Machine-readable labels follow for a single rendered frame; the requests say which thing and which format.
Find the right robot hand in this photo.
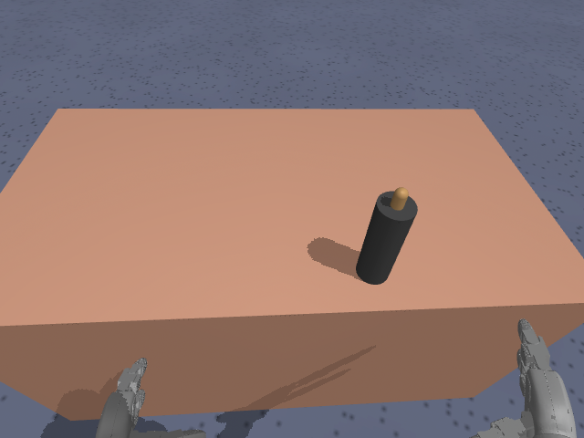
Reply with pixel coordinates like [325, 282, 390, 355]
[470, 318, 577, 438]

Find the bottle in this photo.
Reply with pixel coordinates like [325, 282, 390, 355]
[356, 187, 418, 285]

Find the left robot hand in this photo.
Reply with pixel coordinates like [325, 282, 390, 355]
[96, 358, 206, 438]

